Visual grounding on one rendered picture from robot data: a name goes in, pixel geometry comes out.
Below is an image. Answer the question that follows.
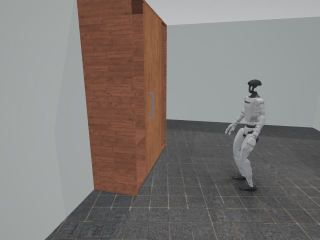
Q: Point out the robot right upper arm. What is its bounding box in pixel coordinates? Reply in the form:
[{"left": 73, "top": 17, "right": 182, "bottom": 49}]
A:
[{"left": 242, "top": 96, "right": 248, "bottom": 114}]

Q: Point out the robot left shin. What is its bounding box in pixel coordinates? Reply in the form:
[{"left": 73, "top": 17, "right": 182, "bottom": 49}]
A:
[{"left": 240, "top": 160, "right": 253, "bottom": 187}]

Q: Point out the robot right shin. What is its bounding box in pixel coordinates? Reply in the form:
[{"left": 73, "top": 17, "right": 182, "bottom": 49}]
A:
[{"left": 233, "top": 155, "right": 244, "bottom": 176}]

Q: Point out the right robot hand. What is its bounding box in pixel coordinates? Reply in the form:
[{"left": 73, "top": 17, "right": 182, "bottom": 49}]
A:
[{"left": 225, "top": 123, "right": 236, "bottom": 135}]

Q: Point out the robot shin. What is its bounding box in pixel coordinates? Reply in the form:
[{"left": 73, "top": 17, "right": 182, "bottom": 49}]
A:
[
  {"left": 233, "top": 155, "right": 244, "bottom": 176},
  {"left": 240, "top": 160, "right": 253, "bottom": 187}
]

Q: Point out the robot right forearm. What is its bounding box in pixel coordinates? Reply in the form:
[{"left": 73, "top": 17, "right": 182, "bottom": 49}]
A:
[{"left": 233, "top": 112, "right": 245, "bottom": 126}]

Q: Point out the robot left forearm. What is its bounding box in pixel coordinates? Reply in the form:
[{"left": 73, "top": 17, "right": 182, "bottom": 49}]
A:
[{"left": 251, "top": 116, "right": 266, "bottom": 139}]

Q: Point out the wardrobe door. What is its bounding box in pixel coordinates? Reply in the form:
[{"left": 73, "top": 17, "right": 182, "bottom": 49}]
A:
[
  {"left": 161, "top": 25, "right": 164, "bottom": 147},
  {"left": 142, "top": 3, "right": 162, "bottom": 175}
]

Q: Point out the left robot hand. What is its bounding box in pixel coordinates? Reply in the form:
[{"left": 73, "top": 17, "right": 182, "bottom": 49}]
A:
[{"left": 242, "top": 137, "right": 256, "bottom": 154}]

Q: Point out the handle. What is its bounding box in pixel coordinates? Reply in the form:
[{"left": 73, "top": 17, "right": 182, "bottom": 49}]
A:
[{"left": 149, "top": 92, "right": 154, "bottom": 119}]

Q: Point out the robot left upper arm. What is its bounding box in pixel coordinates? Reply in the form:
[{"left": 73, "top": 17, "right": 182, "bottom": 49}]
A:
[{"left": 255, "top": 98, "right": 266, "bottom": 122}]

